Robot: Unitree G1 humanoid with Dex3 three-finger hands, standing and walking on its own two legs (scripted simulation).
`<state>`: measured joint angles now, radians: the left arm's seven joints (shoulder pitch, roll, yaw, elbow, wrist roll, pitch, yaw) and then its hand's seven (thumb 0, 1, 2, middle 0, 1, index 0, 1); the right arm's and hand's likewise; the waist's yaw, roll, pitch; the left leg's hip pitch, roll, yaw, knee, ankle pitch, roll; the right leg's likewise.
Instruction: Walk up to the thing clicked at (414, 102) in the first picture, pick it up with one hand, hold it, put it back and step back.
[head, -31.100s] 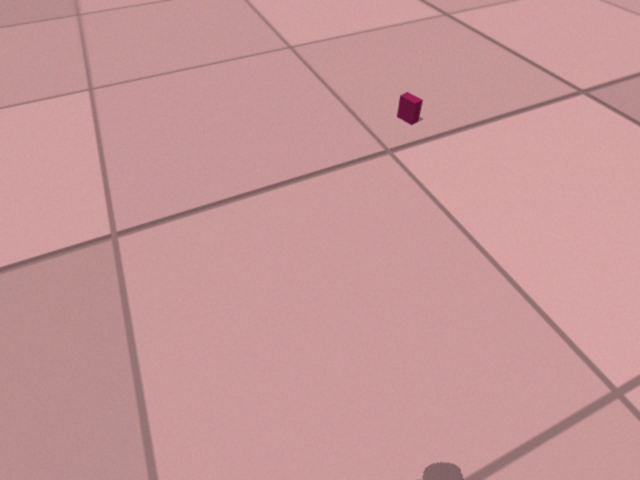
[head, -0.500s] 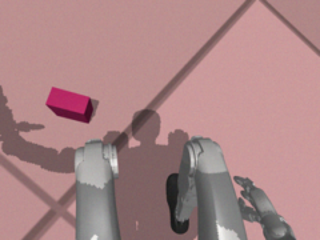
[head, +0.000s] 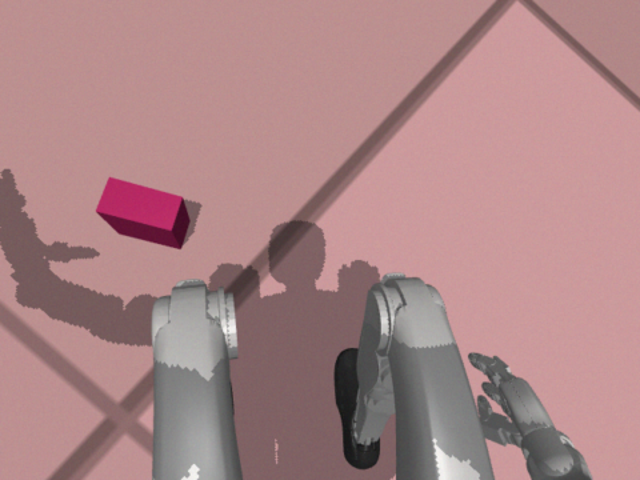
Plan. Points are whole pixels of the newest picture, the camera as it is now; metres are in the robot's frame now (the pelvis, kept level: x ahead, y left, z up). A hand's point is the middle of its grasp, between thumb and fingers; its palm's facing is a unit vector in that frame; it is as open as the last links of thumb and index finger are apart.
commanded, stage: go down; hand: left
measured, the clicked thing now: (148, 216) +0.46 +0.26 -0.30
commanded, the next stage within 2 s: none
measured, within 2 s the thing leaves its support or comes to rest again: neither
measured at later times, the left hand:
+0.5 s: hand out of the picture +0.35 +0.47 +0.03, palm faces +0.41 -0.91 -0.04, open 17.6 cm
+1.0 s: hand out of the picture +0.36 +0.48 +0.02, palm faces +0.41 -0.91 -0.05, open 17.3 cm
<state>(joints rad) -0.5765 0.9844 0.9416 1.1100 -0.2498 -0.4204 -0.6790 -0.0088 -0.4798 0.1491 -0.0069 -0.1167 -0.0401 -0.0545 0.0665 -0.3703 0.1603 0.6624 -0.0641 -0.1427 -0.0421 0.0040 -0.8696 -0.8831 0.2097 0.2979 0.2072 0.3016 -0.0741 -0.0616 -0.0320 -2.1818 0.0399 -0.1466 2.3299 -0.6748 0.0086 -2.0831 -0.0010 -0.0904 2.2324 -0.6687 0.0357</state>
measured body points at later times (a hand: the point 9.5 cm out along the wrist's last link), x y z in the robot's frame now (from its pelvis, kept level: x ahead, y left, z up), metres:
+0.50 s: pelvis +0.00 +0.00 +0.00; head +0.21 +0.09 +0.39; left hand +0.32 +0.52 +0.03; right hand +0.18 -0.27 -0.09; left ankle +0.09 +0.12 -0.33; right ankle +0.11 -0.13 -0.33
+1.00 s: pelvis +0.00 +0.00 +0.00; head +0.21 +0.10 +0.39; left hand +0.33 +0.52 +0.03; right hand +0.17 -0.27 -0.09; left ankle +0.09 +0.12 -0.33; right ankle +0.11 -0.13 -0.33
